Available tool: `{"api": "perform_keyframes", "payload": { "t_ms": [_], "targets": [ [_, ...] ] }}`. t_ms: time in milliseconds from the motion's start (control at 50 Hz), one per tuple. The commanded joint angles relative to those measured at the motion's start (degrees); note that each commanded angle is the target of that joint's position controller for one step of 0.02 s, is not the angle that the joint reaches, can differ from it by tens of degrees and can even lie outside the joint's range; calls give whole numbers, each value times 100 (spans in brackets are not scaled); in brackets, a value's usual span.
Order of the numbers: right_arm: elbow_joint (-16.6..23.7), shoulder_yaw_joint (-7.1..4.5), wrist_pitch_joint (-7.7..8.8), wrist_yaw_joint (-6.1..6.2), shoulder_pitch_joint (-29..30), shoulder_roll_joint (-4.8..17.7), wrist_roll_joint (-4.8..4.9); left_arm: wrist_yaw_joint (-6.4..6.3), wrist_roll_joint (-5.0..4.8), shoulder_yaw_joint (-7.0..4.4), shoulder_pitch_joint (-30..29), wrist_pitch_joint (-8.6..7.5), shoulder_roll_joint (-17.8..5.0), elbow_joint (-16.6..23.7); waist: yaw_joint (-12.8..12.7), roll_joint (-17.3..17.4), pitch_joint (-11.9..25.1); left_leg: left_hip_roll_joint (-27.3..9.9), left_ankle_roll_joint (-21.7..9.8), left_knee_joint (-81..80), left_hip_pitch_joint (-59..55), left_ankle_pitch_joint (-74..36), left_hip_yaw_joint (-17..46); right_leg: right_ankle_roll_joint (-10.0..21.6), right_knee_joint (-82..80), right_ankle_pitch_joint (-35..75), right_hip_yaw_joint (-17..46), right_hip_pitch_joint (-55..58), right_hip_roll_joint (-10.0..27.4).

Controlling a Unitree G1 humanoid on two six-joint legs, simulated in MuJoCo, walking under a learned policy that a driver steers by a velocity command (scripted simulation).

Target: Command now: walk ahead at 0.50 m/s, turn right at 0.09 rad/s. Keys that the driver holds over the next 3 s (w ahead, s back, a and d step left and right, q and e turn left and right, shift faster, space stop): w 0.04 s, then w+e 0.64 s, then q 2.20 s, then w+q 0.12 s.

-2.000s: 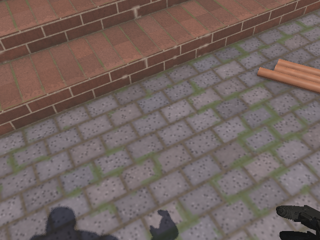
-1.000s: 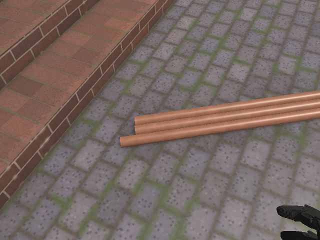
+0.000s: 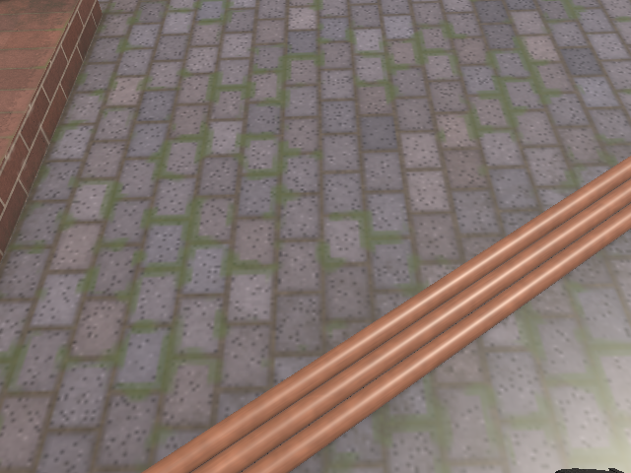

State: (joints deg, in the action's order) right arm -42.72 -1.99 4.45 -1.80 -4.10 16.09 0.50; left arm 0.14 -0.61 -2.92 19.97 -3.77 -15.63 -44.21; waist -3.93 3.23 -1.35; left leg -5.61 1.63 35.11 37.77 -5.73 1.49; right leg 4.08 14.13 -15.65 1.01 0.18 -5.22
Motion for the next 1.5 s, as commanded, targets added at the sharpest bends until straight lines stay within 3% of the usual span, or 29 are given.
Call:
{"api": "perform_keyframes", "payload": {
  "t_ms": [20,80,120,140,160,180,240,360,540,600,640,660,680,700,720,780,880,940,1000,1080,1140,1180,1200,1220,1260,1300,1440,1480,1500],
  "targets": [
    [591,-71,124,-101,781,416,14,-48,-30,-266,283,8,-980,66,-83,-647,-299,155,-189,-359,75,227,-64,784,-119,2050,768,103,1779],
    [547,-153,152,-119,345,611,-35,-92,-47,-300,238,105,-1086,-17,251,-832,-28,442,-443,-592,-765,976,-203,600,567,3564,890,364,1796],
    [169,-364,178,-30,-1263,1060,-85,-108,16,-210,60,134,-926,45,1075,-705,1089,243,-811,-552,-3328,557,-78,303,2515,3929,593,-540,1271],
    [98,-507,165,29,-1979,1629,-195,-73,50,-41,731,37,-338,158,974,452,2141,-1331,-1578,-481,-5781,940,2098,-116,4728,1462,333,-2673,470],
    [-30,-433,122,8,-2261,1265,-116,-59,-63,-13,820,-43,-344,46,1072,1225,2693,-1908,-1921,-1444,-6299,1972,3970,-228,5857,-1721,821,-3688,21],
    [27,-329,103,36,-1894,935,-52,-51,-210,-178,315,-65,-933,124,1134,600,1702,-1753,-1631,-1708,-5564,2797,3404,-219,6307,-1504,1004,-4227,371],
    [57,-180,126,82,-888,438,-139,-83,-98,-232,-289,38,-823,287,588,241,221,-1128,-1216,-2317,-3260,2157,1500,-228,5536,-316,641,-3821,1095],
    [-176,-288,243,114,-805,614,-180,-112,-65,-192,-330,291,-381,311,382,81,-82,-980,-1265,-2719,-2893,299,-72,-443,4777,709,658,-3986,1219],
    [-398,-422,-62,244,-1316,997,-11,246,-62,-99,-1721,223,-201,889,816,-53,-440,-1126,-989,-2539,-4079,-505,-1162,-204,2385,1632,-196,-3988,1065],
    [-367,-499,-199,288,-1207,1217,109,292,-30,-232,-1500,270,-453,995,496,190,-83,-1158,-808,-1592,-4518,-2862,-1382,105,2278,701,-638,-3267,624],
    [-323,-499,-277,318,-1006,1244,164,246,-51,-496,-79,288,-895,662,-329,162,630,-914,-575,331,-4076,-3489,-1577,444,1821,812,-771,-1383,170],
    [-267,-410,-227,324,-1106,1029,59,125,-93,-685,745,336,-1327,445,-661,-366,1100,-616,-302,1974,-2761,-1757,-1562,721,1586,952,109,320,499],
    [58,-123,-82,240,-1685,108,-195,71,-149,-739,538,286,-1953,486,150,-1973,1494,613,78,4172,-145,3769,-1114,1828,1237,349,3269,2097,1987],
    [53,-137,149,164,-1266,483,58,96,-42,-575,560,176,-1462,697,-251,-1251,2325,730,41,4994,500,4075,207,2189,331,91,4640,2365,2616],
    [89,-216,241,123,-803,759,287,107,52,-458,368,105,-1084,573,-338,-853,1522,398,-89,5024,824,3578,214,1822,331,1181,3572,1784,2504],
    [-107,-253,143,182,-883,761,87,86,109,-211,-661,61,-462,653,295,-551,616,-173,-124,4325,-108,2835,129,1216,404,3465,1562,-346,1934],
    [-106,-193,-237,269,-991,435,66,5,174,-193,-920,-32,-629,402,599,-534,200,2,52,3515,-203,2346,124,923,17,4419,179,-1364,1658],
    [21,-103,-290,284,-836,212,-75,-101,244,-184,-905,27,-649,257,498,-757,536,0,73,2957,-185,1700,-66,797,205,5368,-299,-878,1680],
    [302,-113,-281,235,-260,277,36,-192,162,-186,-925,197,-731,178,269,-712,349,145,110,1704,-298,1217,-405,646,160,4739,-644,-677,1556],
    [481,-218,-281,40,-493,415,9,-245,44,-208,-1017,402,-782,168,391,-978,531,440,-251,1344,-426,2125,-724,645,1139,5855,-553,-40,1933],
    [356,-398,-287,-2,-922,625,32,-387,26,-259,-886,527,-910,233,543,-537,890,961,-666,226,-1562,1141,-786,79,2230,6241,-884,-267,1365],
    [74,-537,-365,88,-2059,755,-35,-338,36,-285,-1862,454,-972,549,1406,-102,1187,682,-1299,-728,-3517,-49,194,-413,4262,3638,-944,-2126,552],
    [255,-615,-328,169,-1890,1199,-205,-207,111,-123,-1885,372,-438,823,1166,1398,1558,-760,-2222,-1513,-4264,-782,2906,-589,6074,-1448,-241,-3560,-216],
    [567,-508,-228,186,-1163,994,-271,-53,-6,-151,-1580,274,-525,604,912,584,1671,-1103,-2207,-1357,-3826,-377,3108,-408,6409,-1607,919,-3512,228],
    [726,-388,-155,155,-668,563,74,-36,-7,-152,-1633,262,-466,625,488,-473,732,-600,-1509,-1491,-2708,530,2201,-275,5314,-1329,595,-3355,546],
    [817,-433,-264,254,-329,576,110,-106,88,-116,-1614,276,-326,543,345,-234,503,-108,-1198,-1569,-2002,762,1610,-384,4066,-838,217,-2695,519],
    [1001,-629,-577,552,-335,746,109,-11,-43,-118,-1509,377,-329,545,336,538,755,56,-993,-1185,-1517,2090,2102,-762,1739,393,520,-1651,393],
    [1000,-624,-612,575,-315,612,128,62,-34,-177,-1178,343,-363,377,251,291,680,373,-775,-609,-1326,2442,2006,-698,710,1510,531,-1100,527],
    [818,-643,-637,533,-911,521,203,74,69,-236,-1431,319,-458,356,601,-414,686,948,-528,5,-1056,3052,1568,-644,532,1756,361,-594,524]
  ]
}}
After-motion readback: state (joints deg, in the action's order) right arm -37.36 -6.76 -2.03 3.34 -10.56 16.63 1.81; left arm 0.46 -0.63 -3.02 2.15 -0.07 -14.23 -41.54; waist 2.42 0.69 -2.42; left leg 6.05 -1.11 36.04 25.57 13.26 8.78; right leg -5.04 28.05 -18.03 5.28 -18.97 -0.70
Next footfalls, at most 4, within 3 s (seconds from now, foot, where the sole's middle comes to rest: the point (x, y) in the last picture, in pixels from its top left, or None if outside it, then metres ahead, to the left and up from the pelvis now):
0.12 left None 0.26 0.14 -0.78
0.66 right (437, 463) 0.51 -0.15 -0.78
1.10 left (365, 347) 0.74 0.00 -0.72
1.46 right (472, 363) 0.72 -0.24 -0.75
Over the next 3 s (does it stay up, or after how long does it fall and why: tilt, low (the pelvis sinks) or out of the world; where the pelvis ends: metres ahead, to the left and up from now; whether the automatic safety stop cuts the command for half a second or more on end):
stays up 0.50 -0.14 0.00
